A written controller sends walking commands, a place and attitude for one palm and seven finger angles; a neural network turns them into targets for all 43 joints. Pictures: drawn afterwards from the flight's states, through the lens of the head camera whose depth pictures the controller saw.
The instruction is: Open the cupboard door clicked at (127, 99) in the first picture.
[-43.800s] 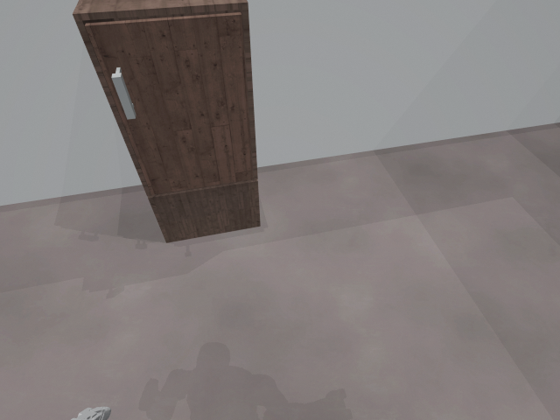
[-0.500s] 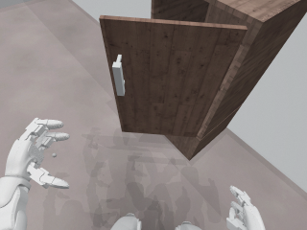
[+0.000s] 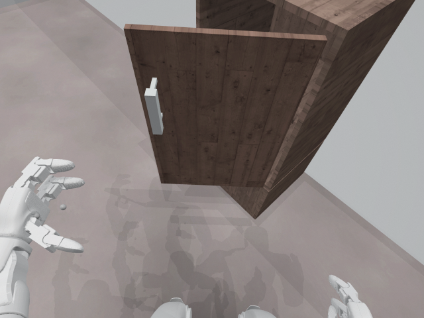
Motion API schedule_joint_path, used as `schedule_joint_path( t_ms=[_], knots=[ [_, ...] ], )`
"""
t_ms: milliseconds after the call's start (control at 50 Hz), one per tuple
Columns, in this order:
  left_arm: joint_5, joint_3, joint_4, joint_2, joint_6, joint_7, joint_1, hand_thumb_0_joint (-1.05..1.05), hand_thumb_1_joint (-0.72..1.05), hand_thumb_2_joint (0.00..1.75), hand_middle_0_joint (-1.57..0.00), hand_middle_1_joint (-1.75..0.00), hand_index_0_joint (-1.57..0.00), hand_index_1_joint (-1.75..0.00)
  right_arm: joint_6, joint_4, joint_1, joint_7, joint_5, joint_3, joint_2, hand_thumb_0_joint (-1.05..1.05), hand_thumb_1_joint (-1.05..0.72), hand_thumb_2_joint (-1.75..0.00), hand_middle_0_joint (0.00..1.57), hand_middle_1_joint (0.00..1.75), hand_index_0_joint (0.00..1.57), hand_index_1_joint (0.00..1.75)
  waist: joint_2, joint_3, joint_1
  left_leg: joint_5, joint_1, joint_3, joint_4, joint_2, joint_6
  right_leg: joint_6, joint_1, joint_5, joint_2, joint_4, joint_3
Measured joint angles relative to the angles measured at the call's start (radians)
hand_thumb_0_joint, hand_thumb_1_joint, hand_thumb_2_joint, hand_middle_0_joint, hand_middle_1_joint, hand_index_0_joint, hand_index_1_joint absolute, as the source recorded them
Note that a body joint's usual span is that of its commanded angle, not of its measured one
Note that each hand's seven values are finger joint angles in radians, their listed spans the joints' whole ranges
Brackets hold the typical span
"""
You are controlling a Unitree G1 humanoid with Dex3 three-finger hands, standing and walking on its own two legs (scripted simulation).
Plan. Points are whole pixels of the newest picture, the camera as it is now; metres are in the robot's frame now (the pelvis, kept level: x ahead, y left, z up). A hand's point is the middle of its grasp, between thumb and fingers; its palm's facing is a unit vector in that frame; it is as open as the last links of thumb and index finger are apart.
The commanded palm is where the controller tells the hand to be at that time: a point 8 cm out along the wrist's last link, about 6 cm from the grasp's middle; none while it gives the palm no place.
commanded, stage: raise the hand with hooked fingers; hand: left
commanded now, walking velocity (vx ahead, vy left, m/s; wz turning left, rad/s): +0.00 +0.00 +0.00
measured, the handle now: (156, 106) +0.55 +0.16 +0.03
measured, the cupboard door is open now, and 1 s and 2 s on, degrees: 46 46 46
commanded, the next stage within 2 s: move the hooked fingers beside the handle in 0.14 s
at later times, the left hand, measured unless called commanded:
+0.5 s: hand (77, 192) +0.31 +0.26 +0.05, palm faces +0.03 -1.00 -0.03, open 14.0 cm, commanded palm +0.29 +0.31 +0.05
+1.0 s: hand (100, 157) +0.39 +0.24 +0.05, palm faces +0.02 -1.00 -0.02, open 14.0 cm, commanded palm +0.37 +0.29 +0.05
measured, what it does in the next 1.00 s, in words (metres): stands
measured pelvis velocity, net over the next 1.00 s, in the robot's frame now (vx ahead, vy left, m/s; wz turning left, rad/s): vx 0.00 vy -0.01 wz -0.02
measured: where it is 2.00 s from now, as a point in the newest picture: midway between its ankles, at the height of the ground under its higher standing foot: outside the picture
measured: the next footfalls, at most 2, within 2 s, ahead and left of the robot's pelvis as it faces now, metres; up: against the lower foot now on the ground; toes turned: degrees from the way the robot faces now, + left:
none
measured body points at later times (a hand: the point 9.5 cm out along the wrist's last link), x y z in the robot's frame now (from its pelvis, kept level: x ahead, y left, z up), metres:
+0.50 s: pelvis +0.00 -0.01 +0.00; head +0.07 +0.00 +0.44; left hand +0.31 +0.31 +0.06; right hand +0.15 -0.27 -0.09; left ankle +0.02 +0.08 -0.69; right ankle +0.01 -0.11 -0.69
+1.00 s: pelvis +0.00 -0.01 -0.01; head +0.09 +0.00 +0.43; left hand +0.39 +0.30 +0.05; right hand +0.08 -0.29 -0.11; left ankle +0.02 +0.08 -0.69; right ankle +0.01 -0.11 -0.69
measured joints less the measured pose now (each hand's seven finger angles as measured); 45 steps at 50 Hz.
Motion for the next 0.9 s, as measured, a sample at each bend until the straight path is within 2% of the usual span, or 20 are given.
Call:
schedule_joint_path(
  t_ms=[280, 400, 640, 900],
  knots=[
    [-0.005, -0.003, 0.029, -0.002, -0.002, -0.016, -0.016, -0.01, -0.5, 0.3, -0.3, -1.2, -0.3, -1.2, -0.005, 0.001, -0.029, -0.008, 0.001, 0.015, 0.012, 0.01, -0.9, -0.89, 0.2, 0.3, 0.2, 0.3, 0.009, -0.003, 0.01, 0.002, 0.005, -0.008, -0.002, 0.001, -0.008, -0.009, 0.004, -0.004, 0.002, 0.003, -0.007],
    [0.013, -0.014, 0.083, -0.001, -0.002, -0.013, -0.092, -0.01, -0.5, 0.3, -0.3, -1.2, -0.3, -1.2, -0.007, 0.015, -0.04, -0.018, 0.001, 0.015, 0.005, 0.01, -0.9, -0.89, 0.2, 0.3, 0.2, 0.3, 0.006, -0.001, 0.014, 0.001, -0.014, -0.016, 0.012, 0.0, -0.013, -0.013, -0.011, -0.01, 0.0, 0.018, -0.015],
    [0.043, 0.009, 0.208, 0.036, 0.001, -0.001, -0.219, -0.01, -0.5, 0.3, -0.3, -1.2, -0.3, -1.2, 0.026, 0.023, -0.017, -0.013, 0.001, 0.01, 0.003, 0.01, -0.9, -0.89, 0.2, 0.3, 0.2, 0.3, -0.001, -0.005, -0.014, 0.001, -0.031, -0.008, 0.013, 0.01, -0.02, -0.021, -0.037, -0.009, 0.009, 0.024, -0.007],
    [0.088, 0.01, 0.345, 0.055, -0.026, 0.022, -0.372, -0.01, -0.5, 0.3, -0.3, -1.2, -0.3, -1.2, 0.076, 0.047, 0.024, -0.003, -0.003, -0.003, -0.002, 0.01, -0.9, -0.89, 0.2, 0.3, 0.2, 0.3, 0.001, -0.008, -0.041, -0.005, -0.078, -0.001, 0.032, 0.015, -0.018, -0.02, -0.088, -0.01, 0.014, 0.043, 0.002]
  ],
)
